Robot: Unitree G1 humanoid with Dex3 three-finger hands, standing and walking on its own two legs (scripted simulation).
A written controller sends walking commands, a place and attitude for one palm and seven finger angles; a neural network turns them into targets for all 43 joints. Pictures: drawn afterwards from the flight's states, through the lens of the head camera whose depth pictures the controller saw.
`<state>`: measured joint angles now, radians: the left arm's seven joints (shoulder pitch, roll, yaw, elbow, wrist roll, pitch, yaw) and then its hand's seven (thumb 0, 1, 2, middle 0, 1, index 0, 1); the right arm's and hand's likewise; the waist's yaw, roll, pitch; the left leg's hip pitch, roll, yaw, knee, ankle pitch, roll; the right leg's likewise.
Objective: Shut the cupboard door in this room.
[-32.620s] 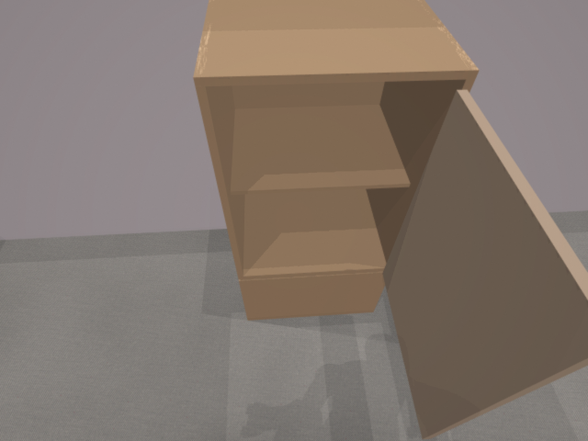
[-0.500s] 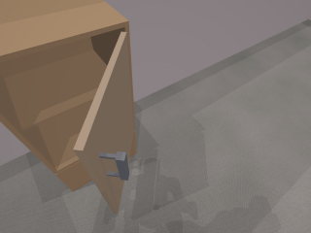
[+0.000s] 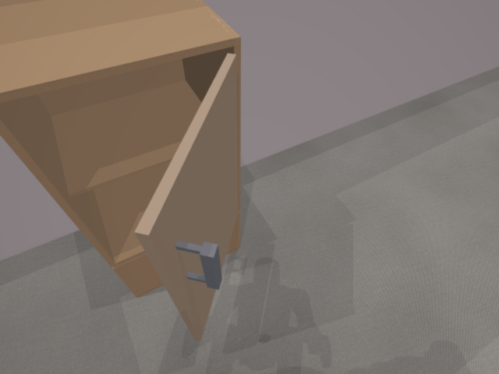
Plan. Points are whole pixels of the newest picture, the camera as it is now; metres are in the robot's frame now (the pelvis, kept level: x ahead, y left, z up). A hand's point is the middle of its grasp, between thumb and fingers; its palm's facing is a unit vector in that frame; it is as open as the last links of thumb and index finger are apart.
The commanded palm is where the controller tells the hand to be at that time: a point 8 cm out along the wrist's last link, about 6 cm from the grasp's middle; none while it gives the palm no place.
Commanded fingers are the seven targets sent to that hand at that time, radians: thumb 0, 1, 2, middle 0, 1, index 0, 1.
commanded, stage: stand and wait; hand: left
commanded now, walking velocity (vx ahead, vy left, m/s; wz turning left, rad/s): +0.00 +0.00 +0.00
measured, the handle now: (200, 265) +0.28 +0.11 -0.01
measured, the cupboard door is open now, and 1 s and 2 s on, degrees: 49 49 49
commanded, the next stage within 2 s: turn or walk to find it in 0.20 s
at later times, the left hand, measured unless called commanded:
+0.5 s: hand out of the picture +0.03 +0.16 -0.17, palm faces +0.16 -0.96 -0.23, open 7.3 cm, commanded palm none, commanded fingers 0.00 0.90 0.90 -0.20 -0.30 -0.20 -0.30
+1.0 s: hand out of the picture -0.05 +0.15 -0.18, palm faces +0.38 -0.89 -0.24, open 7.4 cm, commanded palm none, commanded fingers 0.00 0.90 0.90 -0.20 -0.30 -0.20 -0.30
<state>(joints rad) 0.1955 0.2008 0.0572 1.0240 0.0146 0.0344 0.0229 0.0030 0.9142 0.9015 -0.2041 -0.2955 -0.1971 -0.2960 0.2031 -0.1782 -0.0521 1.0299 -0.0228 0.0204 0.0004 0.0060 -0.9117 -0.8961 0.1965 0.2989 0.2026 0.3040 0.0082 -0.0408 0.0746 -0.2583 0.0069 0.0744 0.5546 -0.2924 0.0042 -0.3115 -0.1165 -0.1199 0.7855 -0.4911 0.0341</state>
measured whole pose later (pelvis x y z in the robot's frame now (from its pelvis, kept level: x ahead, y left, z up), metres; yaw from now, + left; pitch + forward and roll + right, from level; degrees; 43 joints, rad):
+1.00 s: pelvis +0.02 -0.04 -0.01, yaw +19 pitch +0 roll +2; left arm 0.28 0.22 0.06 1.01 0.02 0.01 0.01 0.00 0.91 0.90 -0.20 -0.30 -0.20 -0.30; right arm 0.08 -0.21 -0.05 0.94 -0.02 0.03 0.02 0.01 -0.91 -0.90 0.20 0.30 0.20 0.30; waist 0.03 -0.04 0.10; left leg -0.28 0.03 0.11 0.58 -0.27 0.00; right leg -0.23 -0.15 -0.28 0.73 -0.48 0.01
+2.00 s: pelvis +0.04 -0.06 +0.01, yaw +28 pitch +0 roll +0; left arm 0.22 0.18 0.04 1.09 0.01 0.01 0.03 0.00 0.91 0.90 -0.20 -0.30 -0.19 -0.30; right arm 0.19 -0.17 -0.03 1.07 -0.02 0.01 -0.02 0.01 -0.93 -0.90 0.20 0.30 0.20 0.30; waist 0.02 -0.01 0.06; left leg -0.19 0.01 0.02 0.50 -0.30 -0.01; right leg -0.22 -0.09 -0.18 0.52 -0.29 0.00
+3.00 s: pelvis +0.04 -0.07 +0.01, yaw +29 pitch -1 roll +0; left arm 0.24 0.16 0.03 1.10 0.01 0.00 0.03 0.00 0.91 0.90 -0.20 -0.30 -0.19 -0.30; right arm 0.26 -0.14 -0.01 1.11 -0.02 0.00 -0.03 0.01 -0.92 -0.90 0.20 0.30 0.20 0.30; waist 0.02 -0.01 0.06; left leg -0.16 0.02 0.01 0.45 -0.27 -0.02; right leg -0.18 -0.07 -0.19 0.47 -0.27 -0.01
